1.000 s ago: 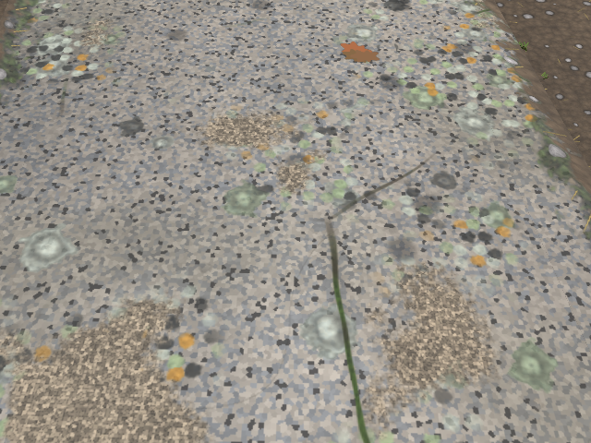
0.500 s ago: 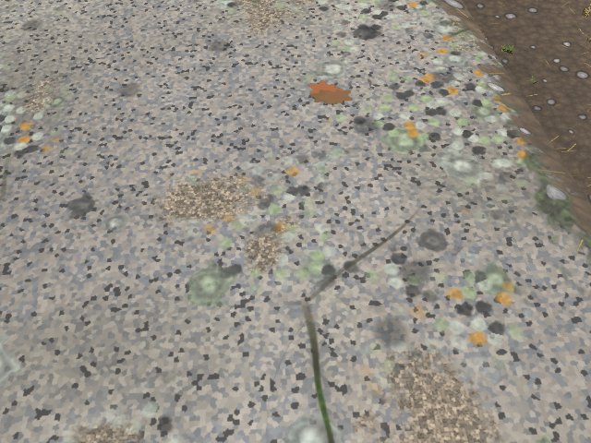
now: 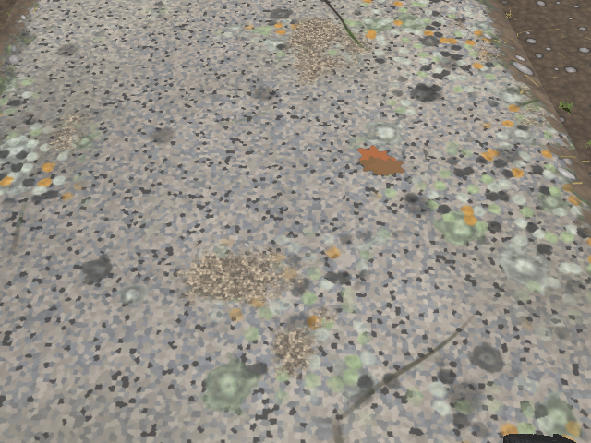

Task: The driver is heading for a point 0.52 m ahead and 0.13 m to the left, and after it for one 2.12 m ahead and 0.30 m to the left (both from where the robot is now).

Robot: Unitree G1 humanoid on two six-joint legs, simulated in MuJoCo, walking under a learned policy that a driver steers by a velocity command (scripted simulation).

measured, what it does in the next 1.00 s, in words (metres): walks ahead: right foot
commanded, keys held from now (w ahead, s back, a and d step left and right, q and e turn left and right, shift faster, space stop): w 0.42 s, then w+q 0.20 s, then q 0.38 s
